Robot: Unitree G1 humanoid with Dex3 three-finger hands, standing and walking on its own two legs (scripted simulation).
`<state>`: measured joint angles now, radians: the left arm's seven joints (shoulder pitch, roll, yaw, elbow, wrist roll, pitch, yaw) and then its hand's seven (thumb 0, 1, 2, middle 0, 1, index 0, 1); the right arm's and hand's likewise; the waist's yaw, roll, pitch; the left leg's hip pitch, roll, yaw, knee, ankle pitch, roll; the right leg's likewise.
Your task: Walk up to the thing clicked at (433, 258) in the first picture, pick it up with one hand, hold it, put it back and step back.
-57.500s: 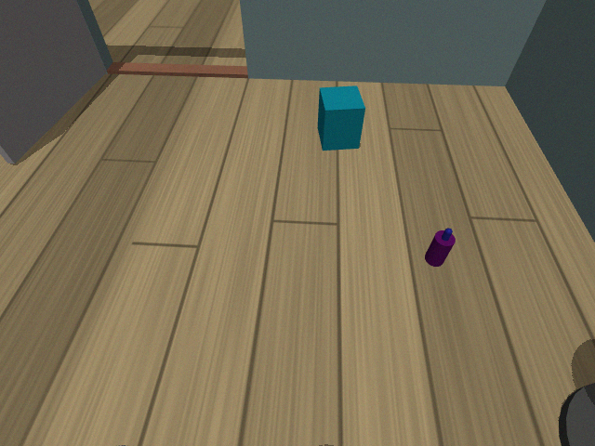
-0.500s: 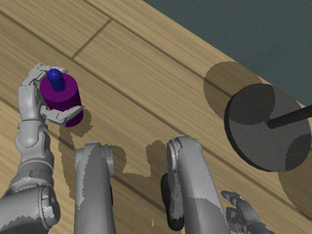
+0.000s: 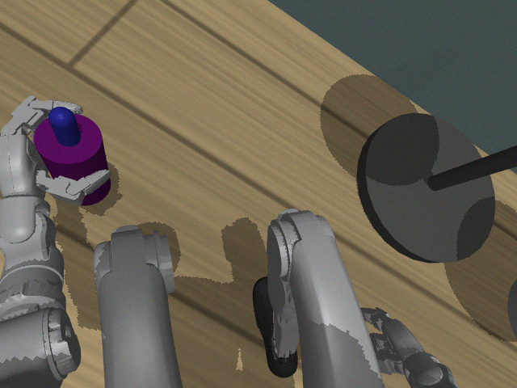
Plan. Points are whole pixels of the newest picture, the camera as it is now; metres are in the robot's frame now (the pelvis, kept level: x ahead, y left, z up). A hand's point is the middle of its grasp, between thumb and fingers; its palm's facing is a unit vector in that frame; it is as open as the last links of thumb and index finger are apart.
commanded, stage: crouch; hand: left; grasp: from the side
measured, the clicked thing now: (75, 155) +0.44 +0.23 -0.08
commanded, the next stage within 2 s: lower in 0.14 s
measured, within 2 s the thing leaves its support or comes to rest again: neither
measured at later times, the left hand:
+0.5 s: hand (87, 166) +0.44 +0.23 -0.14, palm faces +0.10 -1.00 -0.01, open 10.9 cm
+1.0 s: hand (96, 171) +0.44 +0.22 -0.18, palm faces +0.11 -0.99 +0.00, open 10.9 cm
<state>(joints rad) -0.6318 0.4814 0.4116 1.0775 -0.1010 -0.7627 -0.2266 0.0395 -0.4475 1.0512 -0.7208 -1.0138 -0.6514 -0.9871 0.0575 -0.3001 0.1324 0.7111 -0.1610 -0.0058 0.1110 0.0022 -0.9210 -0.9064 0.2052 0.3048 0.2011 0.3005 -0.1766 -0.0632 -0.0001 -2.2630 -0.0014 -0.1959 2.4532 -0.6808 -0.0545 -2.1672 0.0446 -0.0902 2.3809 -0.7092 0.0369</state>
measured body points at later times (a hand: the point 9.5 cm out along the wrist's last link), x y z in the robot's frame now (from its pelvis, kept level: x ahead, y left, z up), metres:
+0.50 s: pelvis +0.00 +0.01 -0.02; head +0.23 +0.11 +0.35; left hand +0.43 +0.28 -0.14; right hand +0.12 -0.27 -0.11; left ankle +0.08 +0.14 -0.29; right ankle +0.10 -0.12 -0.29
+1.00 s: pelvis -0.01 +0.01 -0.03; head +0.23 +0.15 +0.32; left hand +0.43 +0.28 -0.18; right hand +0.11 -0.26 -0.09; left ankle +0.08 +0.14 -0.29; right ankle +0.10 -0.12 -0.29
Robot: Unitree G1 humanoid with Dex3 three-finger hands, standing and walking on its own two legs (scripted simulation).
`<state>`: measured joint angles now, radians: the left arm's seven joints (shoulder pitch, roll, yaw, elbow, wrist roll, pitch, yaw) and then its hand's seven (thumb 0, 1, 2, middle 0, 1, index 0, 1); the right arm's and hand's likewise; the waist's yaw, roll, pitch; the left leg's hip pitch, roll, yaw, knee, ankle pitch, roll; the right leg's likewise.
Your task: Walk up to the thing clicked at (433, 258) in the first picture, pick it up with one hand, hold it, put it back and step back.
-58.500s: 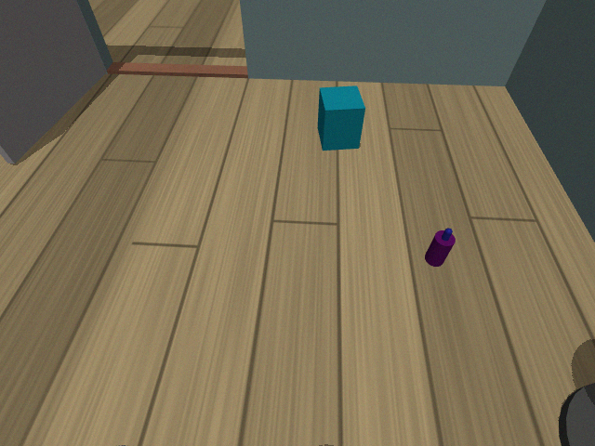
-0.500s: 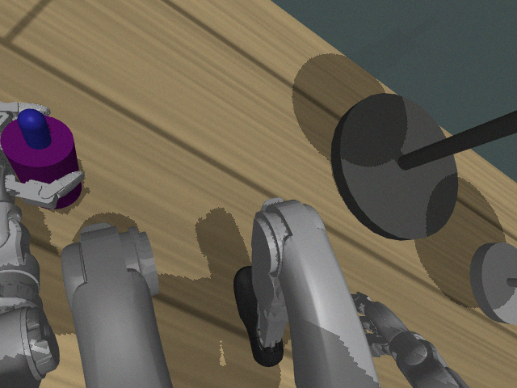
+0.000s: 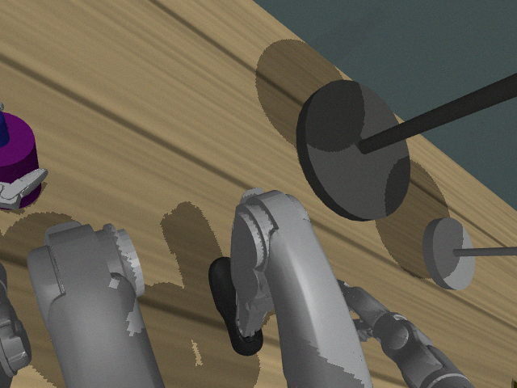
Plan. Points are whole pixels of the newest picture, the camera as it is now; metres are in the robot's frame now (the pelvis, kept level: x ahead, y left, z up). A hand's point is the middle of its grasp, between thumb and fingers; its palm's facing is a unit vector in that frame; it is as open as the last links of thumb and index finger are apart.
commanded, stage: lower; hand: left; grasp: from the side
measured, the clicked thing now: (1, 156) +0.43 +0.25 -0.16
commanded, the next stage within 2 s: loosen in 0.56 s
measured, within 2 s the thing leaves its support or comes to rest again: rests again in 1.52 s
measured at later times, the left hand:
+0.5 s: hand (2, 159) +0.43 +0.25 -0.17, palm faces +0.22 -0.97 +0.00, open 10.9 cm
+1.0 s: hand out of the picture +0.44 +0.26 -0.16, palm faces +0.22 -0.98 +0.02, open 11.5 cm
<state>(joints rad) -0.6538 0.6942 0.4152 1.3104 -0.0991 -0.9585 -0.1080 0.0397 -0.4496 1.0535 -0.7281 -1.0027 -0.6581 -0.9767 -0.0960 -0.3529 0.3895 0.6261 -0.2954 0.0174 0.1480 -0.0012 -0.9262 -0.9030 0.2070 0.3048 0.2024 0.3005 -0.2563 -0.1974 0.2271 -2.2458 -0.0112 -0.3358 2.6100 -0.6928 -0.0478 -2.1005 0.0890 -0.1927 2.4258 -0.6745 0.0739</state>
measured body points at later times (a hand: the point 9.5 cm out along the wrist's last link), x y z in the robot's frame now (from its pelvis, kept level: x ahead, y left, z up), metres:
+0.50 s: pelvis +0.00 +0.01 +0.00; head +0.23 +0.18 +0.34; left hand +0.41 +0.30 -0.17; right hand +0.15 -0.25 -0.05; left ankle +0.08 +0.13 -0.26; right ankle +0.12 -0.12 -0.26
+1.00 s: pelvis +0.00 +0.01 +0.00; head +0.23 +0.19 +0.33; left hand +0.42 +0.31 -0.16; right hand +0.16 -0.24 -0.04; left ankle +0.08 +0.13 -0.26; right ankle +0.12 -0.12 -0.26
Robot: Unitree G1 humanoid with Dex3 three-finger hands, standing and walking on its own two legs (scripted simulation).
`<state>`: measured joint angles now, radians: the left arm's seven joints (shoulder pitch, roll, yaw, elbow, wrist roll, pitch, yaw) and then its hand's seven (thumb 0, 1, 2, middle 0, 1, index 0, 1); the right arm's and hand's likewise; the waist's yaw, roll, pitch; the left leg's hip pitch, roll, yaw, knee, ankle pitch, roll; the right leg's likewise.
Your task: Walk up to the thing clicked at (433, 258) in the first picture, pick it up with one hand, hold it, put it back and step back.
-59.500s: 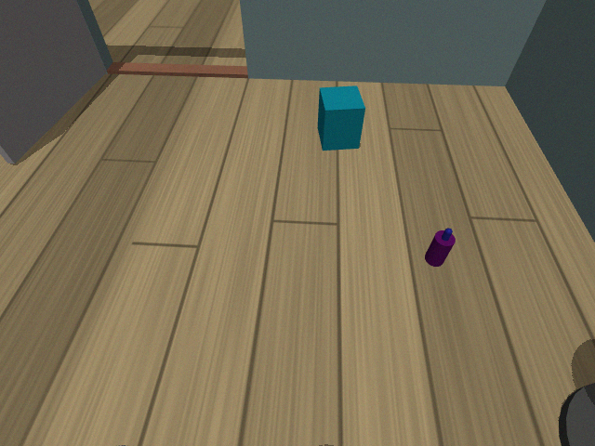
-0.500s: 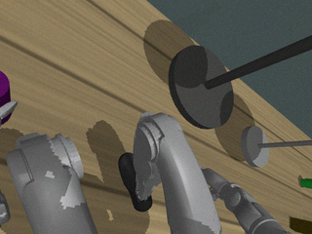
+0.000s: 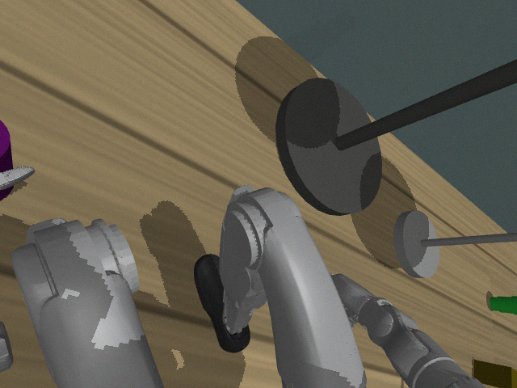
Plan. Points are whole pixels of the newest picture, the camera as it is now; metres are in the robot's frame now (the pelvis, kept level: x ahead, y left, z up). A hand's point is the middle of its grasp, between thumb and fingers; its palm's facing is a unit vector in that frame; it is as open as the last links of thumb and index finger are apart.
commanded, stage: open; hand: left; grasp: from the side
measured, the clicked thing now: out of the picture +0.43 +0.26 -0.19
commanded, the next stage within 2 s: withdraw in 0.14 s
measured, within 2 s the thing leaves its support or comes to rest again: rests again in 0.52 s
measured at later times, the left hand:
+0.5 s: hand out of the picture +0.43 +0.29 -0.14, palm faces +0.30 -0.95 +0.01, open 17.0 cm
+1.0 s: hand out of the picture +0.36 +0.39 -0.02, palm faces +0.33 -0.87 -0.35, open 17.3 cm
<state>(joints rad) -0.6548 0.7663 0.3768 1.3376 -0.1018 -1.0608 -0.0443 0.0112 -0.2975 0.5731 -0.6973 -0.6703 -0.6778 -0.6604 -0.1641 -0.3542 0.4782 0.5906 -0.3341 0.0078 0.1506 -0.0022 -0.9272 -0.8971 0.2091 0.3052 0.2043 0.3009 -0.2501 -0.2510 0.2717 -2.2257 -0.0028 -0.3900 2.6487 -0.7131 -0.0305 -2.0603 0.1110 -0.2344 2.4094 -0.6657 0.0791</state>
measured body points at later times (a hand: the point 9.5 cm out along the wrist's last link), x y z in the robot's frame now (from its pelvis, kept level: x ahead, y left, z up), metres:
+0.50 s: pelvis +0.00 +0.00 +0.00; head +0.22 +0.20 +0.34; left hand +0.41 +0.34 -0.14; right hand +0.17 -0.24 -0.03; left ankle +0.08 +0.13 -0.25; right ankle +0.13 -0.13 -0.25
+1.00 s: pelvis +0.00 -0.01 +0.06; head +0.18 +0.12 +0.45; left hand +0.34 +0.44 +0.00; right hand +0.19 -0.23 -0.03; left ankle +0.08 +0.13 -0.25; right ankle +0.13 -0.13 -0.25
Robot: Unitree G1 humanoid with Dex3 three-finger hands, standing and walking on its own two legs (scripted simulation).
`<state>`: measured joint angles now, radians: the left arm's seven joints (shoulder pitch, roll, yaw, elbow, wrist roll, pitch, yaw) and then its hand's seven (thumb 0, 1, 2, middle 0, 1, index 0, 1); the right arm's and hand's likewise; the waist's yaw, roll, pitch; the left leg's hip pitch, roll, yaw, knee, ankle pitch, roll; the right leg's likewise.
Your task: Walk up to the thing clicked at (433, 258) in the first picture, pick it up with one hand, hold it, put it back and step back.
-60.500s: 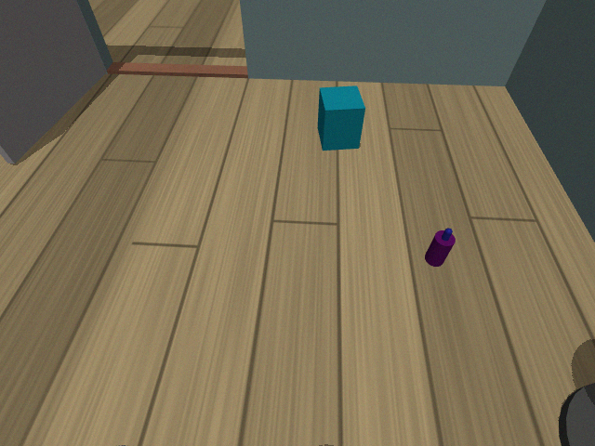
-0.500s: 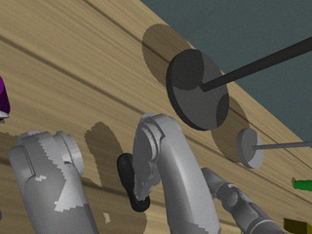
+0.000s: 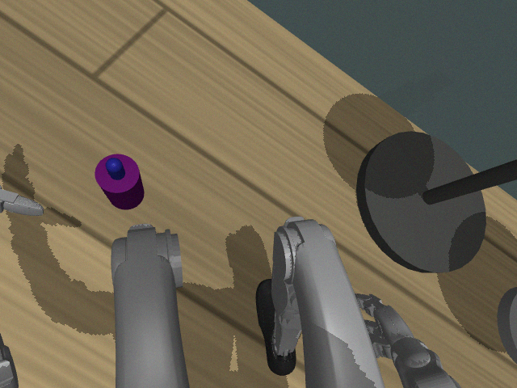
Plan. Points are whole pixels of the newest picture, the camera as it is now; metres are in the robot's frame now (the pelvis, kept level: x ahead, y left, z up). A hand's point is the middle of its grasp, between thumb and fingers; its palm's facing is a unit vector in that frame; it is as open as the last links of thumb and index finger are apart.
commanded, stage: home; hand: left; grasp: from the side
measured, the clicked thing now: (120, 180) +0.44 +0.23 -0.25
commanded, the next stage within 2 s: none
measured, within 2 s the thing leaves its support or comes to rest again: neither
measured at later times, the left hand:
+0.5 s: hand out of the picture +0.28 +0.28 +0.11, palm faces +0.24 -0.88 -0.41, open 17.3 cm
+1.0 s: hand out of the picture +0.23 +0.22 +0.30, palm faces +0.27 -0.91 -0.31, open 17.6 cm
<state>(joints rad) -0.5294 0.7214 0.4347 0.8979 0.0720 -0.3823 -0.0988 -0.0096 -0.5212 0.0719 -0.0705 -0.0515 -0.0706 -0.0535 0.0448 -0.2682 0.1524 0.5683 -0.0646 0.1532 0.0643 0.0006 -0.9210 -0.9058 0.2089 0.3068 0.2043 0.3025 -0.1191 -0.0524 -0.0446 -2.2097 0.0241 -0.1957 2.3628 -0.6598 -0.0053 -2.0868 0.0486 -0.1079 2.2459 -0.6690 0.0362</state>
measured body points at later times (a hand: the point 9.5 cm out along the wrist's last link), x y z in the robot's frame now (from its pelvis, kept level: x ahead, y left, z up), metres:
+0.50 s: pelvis +0.04 -0.01 +0.22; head +0.18 +0.03 +0.64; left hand +0.27 +0.33 +0.14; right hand +0.26 -0.24 +0.11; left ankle +0.09 +0.13 -0.32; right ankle +0.11 -0.13 -0.32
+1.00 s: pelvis +0.09 +0.01 +0.36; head +0.11 +0.01 +0.80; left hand +0.22 +0.27 +0.32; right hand +0.29 -0.20 +0.28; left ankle +0.09 +0.13 -0.32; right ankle +0.11 -0.13 -0.32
